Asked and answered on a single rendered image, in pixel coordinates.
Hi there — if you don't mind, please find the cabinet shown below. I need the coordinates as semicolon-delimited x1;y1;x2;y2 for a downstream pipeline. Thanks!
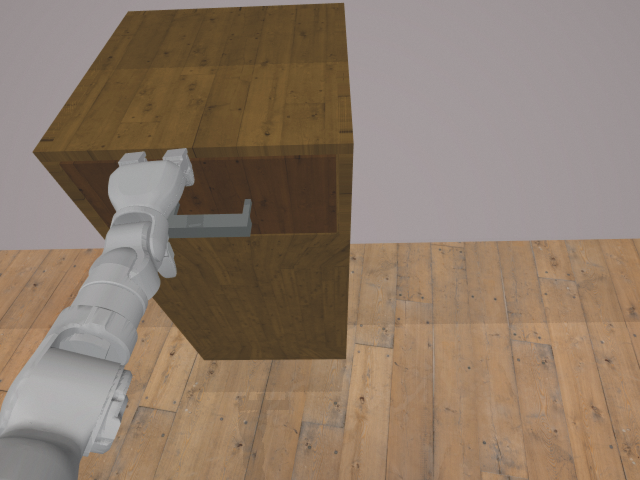
33;3;354;360

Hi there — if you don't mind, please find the left robot upper arm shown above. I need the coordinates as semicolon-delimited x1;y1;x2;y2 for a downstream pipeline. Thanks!
0;347;133;480

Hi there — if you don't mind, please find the drawer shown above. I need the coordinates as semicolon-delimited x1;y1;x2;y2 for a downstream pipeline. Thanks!
59;154;337;234

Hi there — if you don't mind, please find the handle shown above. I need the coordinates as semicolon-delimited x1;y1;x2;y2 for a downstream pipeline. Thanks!
167;199;252;238

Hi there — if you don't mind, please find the left robot hand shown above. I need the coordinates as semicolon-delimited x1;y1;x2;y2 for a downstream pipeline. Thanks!
108;148;194;278

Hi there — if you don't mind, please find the robot left forearm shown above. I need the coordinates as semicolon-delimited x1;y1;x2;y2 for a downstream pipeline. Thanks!
0;206;169;435

